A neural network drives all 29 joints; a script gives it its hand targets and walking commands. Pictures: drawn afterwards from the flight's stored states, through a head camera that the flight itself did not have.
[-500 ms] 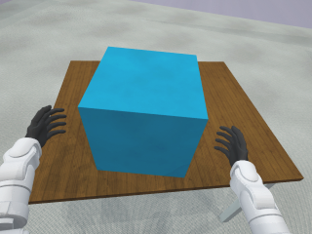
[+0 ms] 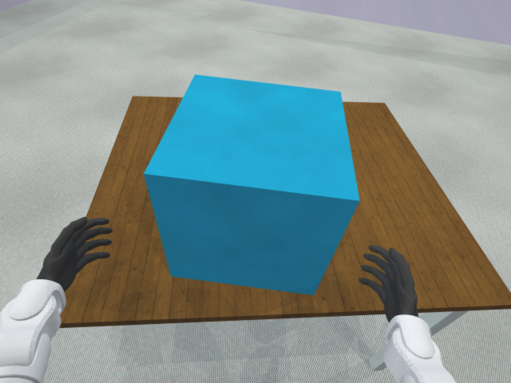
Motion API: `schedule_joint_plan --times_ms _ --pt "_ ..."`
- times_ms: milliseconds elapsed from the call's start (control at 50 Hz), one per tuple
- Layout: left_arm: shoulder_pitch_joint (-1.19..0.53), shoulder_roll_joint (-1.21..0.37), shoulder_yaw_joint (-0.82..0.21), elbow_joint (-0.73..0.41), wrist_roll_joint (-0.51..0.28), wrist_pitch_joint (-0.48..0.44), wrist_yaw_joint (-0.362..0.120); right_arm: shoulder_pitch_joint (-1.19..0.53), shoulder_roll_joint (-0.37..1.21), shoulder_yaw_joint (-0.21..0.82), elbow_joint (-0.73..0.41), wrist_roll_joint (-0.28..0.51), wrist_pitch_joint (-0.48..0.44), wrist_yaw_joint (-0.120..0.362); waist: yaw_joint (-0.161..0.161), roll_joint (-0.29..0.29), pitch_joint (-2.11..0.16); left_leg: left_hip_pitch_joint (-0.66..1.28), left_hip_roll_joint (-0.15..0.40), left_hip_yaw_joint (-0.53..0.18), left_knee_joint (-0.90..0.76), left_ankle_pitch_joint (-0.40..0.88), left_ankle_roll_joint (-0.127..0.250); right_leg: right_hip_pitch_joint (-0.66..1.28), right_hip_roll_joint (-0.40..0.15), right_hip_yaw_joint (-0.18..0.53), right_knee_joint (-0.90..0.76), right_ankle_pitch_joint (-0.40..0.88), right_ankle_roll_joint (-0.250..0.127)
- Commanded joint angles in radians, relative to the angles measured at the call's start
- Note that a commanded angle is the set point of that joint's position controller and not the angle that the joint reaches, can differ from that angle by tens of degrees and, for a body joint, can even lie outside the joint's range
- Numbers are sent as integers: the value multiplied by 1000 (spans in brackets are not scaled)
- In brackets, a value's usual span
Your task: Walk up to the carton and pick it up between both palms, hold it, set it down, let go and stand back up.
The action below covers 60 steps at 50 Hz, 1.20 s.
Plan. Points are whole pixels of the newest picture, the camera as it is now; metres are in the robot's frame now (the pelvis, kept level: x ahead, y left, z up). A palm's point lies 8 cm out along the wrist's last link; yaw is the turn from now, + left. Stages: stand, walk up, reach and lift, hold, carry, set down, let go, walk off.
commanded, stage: set down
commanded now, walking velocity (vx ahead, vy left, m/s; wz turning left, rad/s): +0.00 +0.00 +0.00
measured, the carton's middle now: (254, 185) +0.48 -0.01 +0.02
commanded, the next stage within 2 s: let go in 1.66 s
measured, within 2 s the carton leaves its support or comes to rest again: neither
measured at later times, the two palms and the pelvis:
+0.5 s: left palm (57, 331) +0.20 +0.28 +0.00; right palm (397, 335) +0.19 -0.22 +0.00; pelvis +0.00 -0.01 +0.00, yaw +0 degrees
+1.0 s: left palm (75, 354) +0.18 +0.26 -0.03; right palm (408, 346) +0.19 -0.25 -0.03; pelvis +0.01 -0.02 +0.00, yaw +1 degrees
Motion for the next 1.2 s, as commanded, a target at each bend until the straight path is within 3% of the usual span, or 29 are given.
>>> schedule_joint_plan --times_ms 0,80,140,180,240,260,280,340,380,400,420,440,520,540,560,580,620,680,700,760,820,840,880,900,920,1060,1120,1160,1180 --pt "-42 148 32 -59 -3 -65 11 23 -37 -49 -109 -33 -32 15 30 53 -1 91 4 -35 -28 140 -12 -123 -20 23 -44 31 -38" --pt "-59 181 23 -51 -48 -132 14 -9 -34 -27 -218 -56 -57 15 50 61 -94 57 9 -41 -13 135 -4 -143 -19 45 -22 51 -47" --pt "-78 194 1 -180 -58 -183 13 23 -43 -68 -167 -64 -98 8 -2 116 -165 126 -2 -39 32 283 -41 -163 -15 41 7 136 -49" --pt "22 168 3 -185 -42 -190 24 98 -7 -47 -129 -47 -118 20 41 175 -128 150 0 -42 46 355 -64 -178 -10 41 9 154 -55" --pt "-49 187 6 -174 -50 -179 24 -19 -34 -73 -148 -39 -120 18 24 165 -123 112 1 -50 39 303 -56 -200 -3 30 -6 114 -49" --pt "201 96 -18 -121 -11 -163 20 184 -26 -27 -42 -50 -126 25 44 159 -84 133 9 -57 30 330 -54 -139 -4 33 -6 158 -54" --pt "68 164 -19 -227 -26 -180 19 73 -52 -76 -158 -58 -148 18 -10 168 -166 149 8 -55 46 360 -67 -171 8 13 1 149 -44" --pt "211 119 -8 -127 -24 -179 14 155 -54 -47 -80 -56 -173 29 47 91 -85 120 2 -56 44 390 -45 -141 4 33 15 209 -40" --pt "110 191 -1 -172 -30 -211 11 109 -11 -42 -72 -65 -172 27 28 94 -79 114 3 -51 40 315 -56 -173 -4 34 4 140 -38" --pt "196 130 -4 -27 -13 -188 -2 139 -18 -28 21 -90 -158 35 45 90 -32 100 -7 -51 29 293 -53 -162 2 47 -9 106 -39" --pt "71 186 1 -198 -34 -229 9 61 -36 -67 -118 -77 -165 28 30 85 -123 80 8 -47 27 227 -50 -182 -12 30 13 73 -35" --pt "178 117 -33 -10 -10 -194 9 122 -56 -46 43 -99 -153 39 35 97 -6 72 3 -57 -2 193 -54 -190 -1 35 -6 26 -42" --pt "151 163 -26 -124 -38 -237 20 80 -26 -58 -101 -88 -195 59 40 107 -89 102 3 -54 49 255 -52 -193 -9 46 9 73 -43" --pt "225 109 -56 48 -10 -208 9 100 -55 -32 56 -122 -173 57 56 101 -56 81 -11 -44 47 251 -54 -194 -10 52 -10 57 -53" --pt "96 180 -39 -92 -35 -237 9 44 -47 -74 -74 -115 -190 39 25 50 -109 68 -16 -26 42 207 -47 -186 -22 45 0 72 -30" --pt "209 102 -55 59 -11 -221 1 144 -31 -38 106 -134 -174 48 33 45 -37 59 -7 -48 26 201 -39 -185 -17 40 2 63 -35" --pt "116 172 -57 -118 -43 -260 12 85 -36 -65 -24 -105 -208 43 39 58 -100 53 7 -50 33 210 -53 -177 -16 31 23 72 -36" --pt "154 143 -55 -59 -21 -246 17 80 -37 -51 32 -104 -214 54 40 93 -102 67 -2 -53 43 279 -51 -174 -12 30 22 99 -34" --pt "166 146 -44 123 8 -206 6 56 -52 -32 172 -119 -194 57 38 105 -45 89 -22 -46 52 244 -56 -191 -18 48 -6 86 -38" --pt "181 117 -61 107 17 -186 9 104 -93 -51 247 -130 -201 61 3 79 -36 99 -12 -64 60 323 -56 -190 3 21 19 160 -26" --pt "166 139 -68 -74 -9 -245 22 85 -57 -71 99 -126 -261 57 11 85 -120 103 -18 -54 63 329 -64 -188 1 11 15 129 -27" --pt "224 99 -79 184 44 -182 15 87 -83 -38 320 -138 -219 72 2 121 -22 107 -21 -56 62 315 -70 -208 1 19 9 98 -42" --pt "159 139 -48 -85 7 -215 24 39 -70 -64 47 -114 -256 76 25 94 -86 72 -14 -43 60 299 -67 -176 -2 13 21 76 -27" --pt "189 107 -57 104 33 -180 26 49 -93 -50 231 -148 -234 87 21 90 -46 58 -21 -52 49 257 -59 -186 0 22 1 52 -32" --pt "171 130 -51 -64 29 -205 30 65 -60 -63 87 -143 -249 84 32 85 -102 93 -10 -40 56 297 -66 -182 -5 0 12 92 -26" --pt "207 43 -90 184 90 -135 42 51 -93 -38 346 -171 -210 105 21 106 -35 89 -6 -38 34 264 -60 -192 0 10 -8 67 -37" --pt "166 99 -60 -51 81 -171 51 68 -106 -67 189 -161 -249 100 17 60 -107 103 -23 -22 49 303 -54 -164 -9 4 20 187 -13" --pt "191 19 -84 131 130 -131 54 58 -102 -29 424 -184 -245 118 -2 107 -30 113 -14 -34 34 302 -53 -176 -6 2 16 181 -20" --pt "207 7 -84 85 105 -127 71 47 -133 -43 354 -178 -263 124 8 87 -74 116 -12 -43 52 368 -57 -162 7 -7 17 191 -22"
